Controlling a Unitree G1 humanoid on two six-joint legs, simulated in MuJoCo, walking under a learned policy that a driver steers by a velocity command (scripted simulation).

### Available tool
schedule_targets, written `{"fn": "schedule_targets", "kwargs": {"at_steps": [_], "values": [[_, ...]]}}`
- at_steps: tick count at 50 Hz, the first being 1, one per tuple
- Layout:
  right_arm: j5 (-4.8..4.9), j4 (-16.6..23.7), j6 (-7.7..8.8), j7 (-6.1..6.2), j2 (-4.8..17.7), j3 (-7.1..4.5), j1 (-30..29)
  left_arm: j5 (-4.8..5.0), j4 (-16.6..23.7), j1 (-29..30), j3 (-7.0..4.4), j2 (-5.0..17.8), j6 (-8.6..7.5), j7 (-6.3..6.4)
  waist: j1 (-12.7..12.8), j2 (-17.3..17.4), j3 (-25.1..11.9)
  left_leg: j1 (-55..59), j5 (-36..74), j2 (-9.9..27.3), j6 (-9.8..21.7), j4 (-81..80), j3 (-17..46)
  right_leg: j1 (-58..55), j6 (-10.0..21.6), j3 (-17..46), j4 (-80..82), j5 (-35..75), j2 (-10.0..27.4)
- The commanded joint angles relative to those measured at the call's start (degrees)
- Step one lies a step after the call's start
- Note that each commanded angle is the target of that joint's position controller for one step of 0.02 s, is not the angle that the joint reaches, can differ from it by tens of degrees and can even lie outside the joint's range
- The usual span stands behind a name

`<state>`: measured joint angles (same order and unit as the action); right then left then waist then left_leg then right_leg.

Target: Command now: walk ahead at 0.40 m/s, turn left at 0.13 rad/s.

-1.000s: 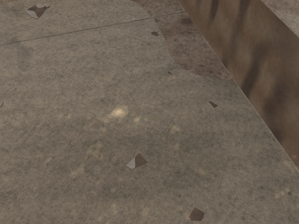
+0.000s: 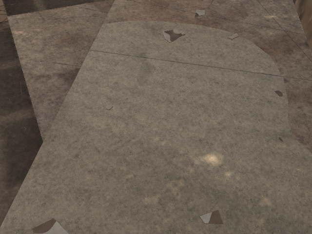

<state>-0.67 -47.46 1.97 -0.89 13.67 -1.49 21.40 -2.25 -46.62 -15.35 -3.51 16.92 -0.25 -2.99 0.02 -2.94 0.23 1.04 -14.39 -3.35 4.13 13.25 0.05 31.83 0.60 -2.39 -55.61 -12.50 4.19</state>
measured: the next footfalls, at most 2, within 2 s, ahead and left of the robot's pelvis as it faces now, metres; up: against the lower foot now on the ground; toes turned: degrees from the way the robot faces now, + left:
right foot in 0.28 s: +0.30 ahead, -0.11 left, +0.00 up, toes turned -3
left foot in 0.78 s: +0.55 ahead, +0.06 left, +0.00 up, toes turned +3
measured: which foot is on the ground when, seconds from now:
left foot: down 0.00-0.30, up 0.32-0.76, down 0.78-1.00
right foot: up 0.00-0.26, down 0.28-0.78, up 0.80-1.00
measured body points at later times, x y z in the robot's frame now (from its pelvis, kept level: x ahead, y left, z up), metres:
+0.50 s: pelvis +0.25 -0.05 +0.00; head +0.27 -0.06 +0.45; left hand +0.29 +0.22 -0.13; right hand +0.33 -0.30 -0.14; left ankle +0.26 +0.10 -0.67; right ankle +0.26 -0.11 -0.75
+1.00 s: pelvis +0.43 -0.01 -0.01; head +0.45 +0.00 +0.44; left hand +0.47 +0.23 -0.17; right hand +0.49 -0.25 -0.15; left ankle +0.51 +0.06 -0.75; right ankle +0.40 -0.14 -0.71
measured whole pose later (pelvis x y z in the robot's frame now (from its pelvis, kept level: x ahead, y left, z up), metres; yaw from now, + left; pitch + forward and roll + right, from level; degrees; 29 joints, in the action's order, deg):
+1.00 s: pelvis +0.43 -0.01 -0.01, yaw -1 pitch -1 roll +0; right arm -1.1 -55.9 2.4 1.4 10.5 0.2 12.4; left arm -1.2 -58.1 -13.0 -1.0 11.6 0.8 1.4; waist 0.3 -1.3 4.1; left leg -17.3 -5.1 -2.4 5.3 23.0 -5.0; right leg 17.6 0.4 1.5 -45.6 -26.6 0.4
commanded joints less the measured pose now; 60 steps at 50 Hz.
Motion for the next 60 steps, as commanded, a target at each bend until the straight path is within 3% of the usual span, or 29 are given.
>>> {"fn": "schedule_targets", "kwargs": {"at_steps": [1,9,11,13,14,15,16,17,18,19,22,25,27,30,34,37,38,39,40,41,42,44,45,50,55,56,57,58,60], "values": [[0.24,1.0,1.68,0.22,8.3,-1.97,2.5,0.0,4.9,7.3,-0.61,3.2,-0.68,-0.08,-1.8,7.9,5.4,2.9,16.0,13.9,7.6,-6.4,9.0,13.0,-1.1,-0.4,0.0,3.6,0.8],[-0.24,-3.6,2.3,1.24,9.3,-1.78,6.2,0.35,9.1,16.9,0.84,1.5,-1.34,-0.23,-2.8,8.1,8.3,4.2,30.8,15.9,6.8,-4.9,6.1,5.8,2.4,-2.7,18.5,6.3,-1.9],[-0.47,-4.0,2.45,1.51,10.1,-1.78,4.3,0.58,8.0,12.5,0.55,2.0,-1.56,0.55,-0.1,8.6,5.8,4.3,45.8,15.9,5.3,0.5,4.4,-3.0,4.7,-3.7,21.3,3.4,-4.6],[-0.66,-4.5,2.11,1.52,11.1,-1.98,3.0,0.65,3.3,-2.0,-0.66,4.2,-2.23,1.91,6.5,7.5,-3.0,2.3,56.5,13.5,3.4,18.6,1.9,-21.1,7.1,-4.6,26.1,2.8,-8.2],[-0.24,-3.8,2.22,1.43,9.9,-1.49,3.6,-0.53,0.9,-11.2,-1.66,7.4,-2.79,2.79,9.8,4.3,-9.3,-8.0,41.7,11.1,2.6,33.6,0.6,-36.4,9.2,3.3,27.6,-1.6,-0.8],[1.65,-2.1,2.35,0.68,2.8,-0.01,10.0,-1.72,0.4,-15.5,-3.41,14.6,-2.95,3.11,6.7,-10.4,-17.6,-27.5,2.2,0.3,-0.3,57.5,-2.1,-51.3,16.6,33.6,32.9,-13.2,17.8],[-0.06,-2.7,2.41,0.81,7.8,-1.26,6.8,0.76,0.2,-12.1,-2.76,11.8,-2.72,2.41,6.4,-5.2,-16.2,-33.0,-12.8,-1.6,1.2,63.4,6.0,-46.3,17.0,45.9,41.5,-14.4,18.7],[-0.2,-1.3,2.37,0.6,8.3,-1.68,2.5,1.5,0.7,-5.1,-2.04,9.1,-2.68,2.36,3.0,-2.6,-6.1,-35.7,-8.2,2.4,1.7,63.9,6.0,-37.3,15.5,35.5,41.6,-16.4,17.0],[-0.34,-1.1,2.66,0.24,7.8,-1.31,0.4,1.43,1.2,-1.3,-1.03,5.1,-3.0,2.08,2.0,0.9,-1.4,-34.7,-4.2,4.9,2.0,60.2,4.9,-29.7,14.3,28.4,43.8,-12.2,14.5],[-0.51,-1.4,2.34,-0.02,6.5,-1.17,0.1,1.34,0.8,0.2,-0.49,3.6,-3.42,2.12,0.3,0.4,0.8,-32.7,-2.7,6.8,1.9,56.8,4.2,-25.2,12.4,22.5,45.3,-7.9,11.5],[-1.54,-2.8,0.47,-0.88,4.5,-0.69,2.4,1.5,-1.3,-1.0,0.07,2.2,-4.89,2.13,-2.1,-0.6,1.5,-28.2,-0.6,8.3,0.1,53.0,2.2,-19.3,11.8,14.0,48.1,3.4,8.0],[-1.51,-1.0,-0.15,-1.2,4.5,-0.68,-4.0,1.8,-3.3,-3.8,-0.26,3.4,-5.54,2.01,-1.6,0.2,4.0,-34.9,4.7,10.3,-1.7,47.6,0.6,-20.6,12.4,10.3,51.3,4.9,7.1],[-1.5,0.2,-0.1,-1.01,4.1,-0.57,-8.1,1.9,-4.5,-5.4,0.14,2.7,-5.55,2.07,-1.0,1.0,5.7,-37.3,7.8,10.2,-3.1,41.6,-0.9,-22.2,12.2,6.9,50.2,19.1,6.1],[-0.96,0.8,0.39,-0.72,1.5,0.44,-11.8,1.97,-6.0,-6.6,0.64,2.4,-5.51,2.17,-0.3,-0.2,3.7,-31.1,13.2,7.5,-3.7,30.1,-3.9,-22.8,9.9,0.2,44.9,40.1,3.5],[-0.78,0.4,0.77,0.17,2.1,0.51,-14.2,1.71,-8.0,-8.8,1.07,2.3,-4.74,2.9,1.4,-2.1,1.7,-27.2,15.7,4.7,-2.4,22.6,-4.2,-29.0,8.6,0.7,40.1,43.5,4.6],[-1.34,-2.2,1.67,1.09,4.0,-0.29,-8.2,1.56,-8.7,-6.9,0.89,2.8,-4.09,3.78,-1.3,-2.0,0.5,-20.9,11.6,3.0,-0.1,15.9,-2.9,-32.4,7.3,3.1,31.9,45.1,5.9],[-1.8,-4.2,2.6,1.4,4.4,-0.59,-3.1,1.98,-9.0,-6.4,0.88,2.9,-3.88,3.9,-3.8,0.6,-1.3,-14.4,18.9,3.0,0.7,9.1,-2.8,-32.0,5.9,2.2,24.7,41.6,3.9],[-2.43,-5.7,3.49,1.81,7.8,-1.32,2.1,2.29,-8.3,-8.0,1.21,2.1,-4.12,4.11,-4.3,4.8,-6.6,-3.2,42.7,10.7,1.8,11.7,3.2,-26.2,4.1,1.0,15.7,27.6,1.2],[-2.35,-6.0,3.07,1.9,10.6,-1.96,4.7,4.35,-9.4,-17.8,2.63,-4.0,-3.68,4.19,-1.3,15.1,-15.9,10.7,68.9,26.2,12.0,16.4,17.8,-16.0,2.5,-0.8,0.1,-9.8,-5.6],[0.5,-5.7,2.27,1.5,8.0,-1.45,3.4,3.88,-11.4,-17.4,1.75,-1.0,-2.23,4.53,-2.2,12.8,-19.5,8.6,67.1,27.7,16.6,14.0,22.7,-13.8,1.9,3.7,-6.3,-24.5,-8.3],[1.11,-5.0,1.88,1.42,6.3,-0.94,-0.8,2.36,-10.8,-13.0,1.21,0.7,-1.38,4.46,-1.3,9.0,-13.2,2.0,55.0,25.3,15.8,10.3,18.9,-11.7,1.7,5.8,-8.2,-24.3,-6.5],[0.23,-4.6,1.34,2.2,2.9,0.32,-7.2,0.84,-10.2,-6.7,1.29,-0.8,-0.49,4.02,0.6,6.7,-3.4,-9.6,38.4,20.2,11.2,4.1,13.0,-11.6,1.0,6.2,-3.3,-18.4,-3.8],[0.1,-4.9,1.14,2.65,2.3,0.62,-8.9,0.64,-10.6,-6.9,1.52,-1.7,0.16,3.86,2.1,7.8,-2.2,-14.0,34.1,17.7,9.2,2.3,9.7,-14.8,0.3,5.8,0.6,-15.9,-3.0],[-0.56,-6.9,0.72,2.4,4.0,0.35,-7.9,1.16,-13.4,-6.9,2.27,-3.3,2.28,4.88,1.8,8.8,-3.7,-16.6,14.7,14.9,7.1,0.3,7.4,-20.5,-0.6,2.5,14.2,-12.2,-3.9],[0.37,-8.2,-1.39,2.36,4.4,-0.14,-8.6,0.62,-15.1,-6.2,2.83,-3.2,1.99,4.95,2.2,7.1,1.3,-25.1,-15.5,13.0,1.9,-2.8,9.1,-26.8,1.3,2.2,29.6,-1.4,-2.9],[0.4,-8.6,-1.66,2.32,3.9,-0.2,-7.8,0.21,-15.0,-6.2,2.94,-2.4,1.45,5.0,1.7,5.4,2.9,-25.7,-16.2,12.0,-0.1,-1.9,8.8,-26.2,2.0,5.6,33.6,-2.0,-0.2],[0.87,-8.8,-2.07,2.21,3.0,-0.32,-6.4,0.68,-14.8,-4.7,2.84,-0.9,0.95,5.01,-0.4,1.3,5.6,-23.0,-12.3,8.7,-1.4,-1.0,6.1,-19.0,2.7,9.1,35.9,-7.8,1.5],[0.73,-9.5,-2.17,2.06,2.3,-0.18,-6.3,1.3,-15.2,-3.8,3.1,-1.8,0.38,4.93,-0.8,-1.4,6.4,-16.7,-5.6,7.5,-1.6,1.9,4.4,-13.1,2.7,10.2,38.6,-11.2,2.0],[0.28,-11.0,-1.91,1.89,1.2,0.02,-4.1,1.7,-15.3,-2.3,3.35,-2.4,-0.73,5.05,-2.3,-2.7,4.2,-8.6,2.5,7.3,-1.4,5.3,3.6,-10.2,1.7,10.5,41.6,-10.5,2.3]]}}
Velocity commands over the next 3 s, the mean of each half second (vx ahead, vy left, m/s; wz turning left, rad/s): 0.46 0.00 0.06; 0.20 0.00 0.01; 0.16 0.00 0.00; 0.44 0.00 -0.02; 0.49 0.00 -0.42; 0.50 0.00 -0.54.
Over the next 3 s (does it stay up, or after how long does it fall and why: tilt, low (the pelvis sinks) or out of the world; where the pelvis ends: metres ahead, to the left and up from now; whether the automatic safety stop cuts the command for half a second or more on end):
stays up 1.25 -0.12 -0.02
